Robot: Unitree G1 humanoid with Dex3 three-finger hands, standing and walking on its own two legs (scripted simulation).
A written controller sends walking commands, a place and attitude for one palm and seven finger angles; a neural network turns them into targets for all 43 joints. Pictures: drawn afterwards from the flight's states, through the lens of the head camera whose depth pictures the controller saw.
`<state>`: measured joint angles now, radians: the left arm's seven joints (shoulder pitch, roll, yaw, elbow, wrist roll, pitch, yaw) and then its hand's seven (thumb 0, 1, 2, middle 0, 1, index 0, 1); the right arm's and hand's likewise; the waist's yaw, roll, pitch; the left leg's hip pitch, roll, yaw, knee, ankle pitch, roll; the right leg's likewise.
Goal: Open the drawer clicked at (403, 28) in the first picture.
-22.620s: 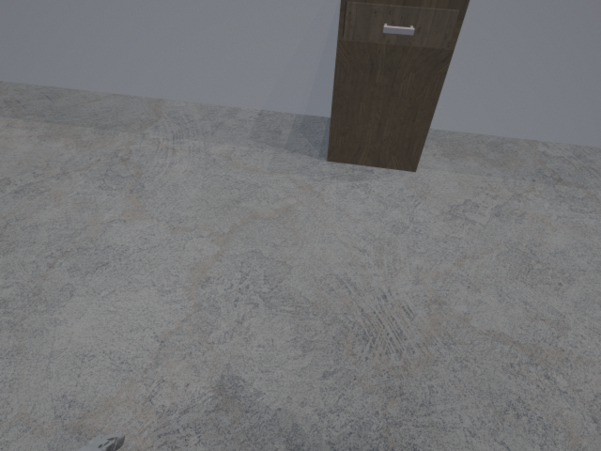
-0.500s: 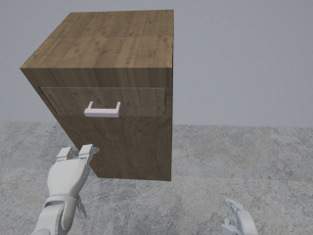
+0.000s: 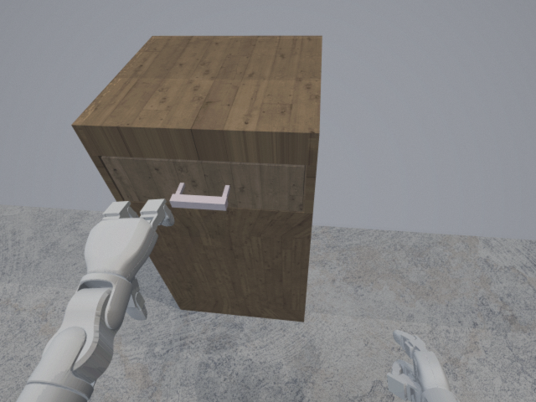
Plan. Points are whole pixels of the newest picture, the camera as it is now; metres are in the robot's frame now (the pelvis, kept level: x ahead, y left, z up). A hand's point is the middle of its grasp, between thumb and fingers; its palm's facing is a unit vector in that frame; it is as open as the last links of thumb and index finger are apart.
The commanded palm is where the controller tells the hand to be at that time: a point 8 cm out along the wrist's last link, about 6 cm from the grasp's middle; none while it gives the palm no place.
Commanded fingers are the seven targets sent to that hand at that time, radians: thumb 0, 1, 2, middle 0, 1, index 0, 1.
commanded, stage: raise the hand with hooked fingers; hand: left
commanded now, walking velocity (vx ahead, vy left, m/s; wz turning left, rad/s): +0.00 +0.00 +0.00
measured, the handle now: (201, 195) +0.52 +0.22 -0.04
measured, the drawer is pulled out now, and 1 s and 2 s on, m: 0.00 0.00 0.00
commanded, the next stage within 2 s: move the hooked fingers above the handle in 0.52 s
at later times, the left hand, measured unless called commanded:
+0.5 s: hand (145, 254) +0.29 +0.23 +0.08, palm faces +0.04 -0.07 -1.00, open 13.8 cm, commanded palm +0.27 +0.24 +0.14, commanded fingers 0.00 -0.50 0.30 -0.30 -1.20 -0.30 -1.20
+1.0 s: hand (166, 234) +0.34 +0.21 +0.06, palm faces +0.01 -0.03 -1.00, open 13.8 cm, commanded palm +0.32 +0.23 +0.12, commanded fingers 0.00 -0.50 0.30 -0.30 -1.20 -0.30 -1.20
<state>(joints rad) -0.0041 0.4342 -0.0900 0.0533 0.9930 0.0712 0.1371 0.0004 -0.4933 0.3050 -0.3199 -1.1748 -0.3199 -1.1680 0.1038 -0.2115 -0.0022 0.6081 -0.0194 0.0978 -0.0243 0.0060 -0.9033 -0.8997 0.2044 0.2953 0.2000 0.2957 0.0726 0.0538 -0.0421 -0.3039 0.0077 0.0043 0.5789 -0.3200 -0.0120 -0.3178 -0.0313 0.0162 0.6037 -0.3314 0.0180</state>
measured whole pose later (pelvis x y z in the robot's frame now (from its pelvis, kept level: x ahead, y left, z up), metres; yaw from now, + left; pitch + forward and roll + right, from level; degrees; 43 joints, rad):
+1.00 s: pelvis -0.01 -0.01 +0.00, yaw +1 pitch +5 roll +1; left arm -0.32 0.44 -0.11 0.39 1.03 -0.08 0.16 0.00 -0.49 0.30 -0.33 -1.20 -0.33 -1.20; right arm 0.15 -0.23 -0.04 0.67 0.00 0.07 -0.05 0.00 -0.90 -0.90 0.20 0.30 0.20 0.30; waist 0.05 0.04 -0.03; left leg -0.35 0.02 -0.01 0.54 -0.27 -0.02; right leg -0.36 -0.02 0.00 0.57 -0.29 0.00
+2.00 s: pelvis -0.01 +0.00 -0.02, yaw -1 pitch +15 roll +0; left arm -0.72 0.47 -0.05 0.96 1.12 -0.10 0.31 0.00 -0.49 0.31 -0.32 -1.20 -0.32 -1.20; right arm 0.31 -0.25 -0.08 0.71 -0.01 0.08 -0.02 0.00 -0.90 -0.90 0.21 0.30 0.20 0.30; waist -0.08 0.03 -0.10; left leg -0.64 0.02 0.00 0.72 -0.34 -0.01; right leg -0.64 -0.01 0.02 0.72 -0.33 0.02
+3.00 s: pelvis +0.00 +0.01 -0.02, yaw -1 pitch +17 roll -1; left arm -0.74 0.49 -0.02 0.99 1.11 -0.09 0.29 0.00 -0.49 0.31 -0.33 -1.21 -0.33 -1.20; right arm 0.34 -0.25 -0.08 0.70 -0.02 0.11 -0.01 0.00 -0.90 -0.90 0.21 0.30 0.20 0.30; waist -0.09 0.05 -0.13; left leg -0.67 0.03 0.01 0.75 -0.37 -0.01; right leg -0.67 -0.01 0.02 0.72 -0.35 0.02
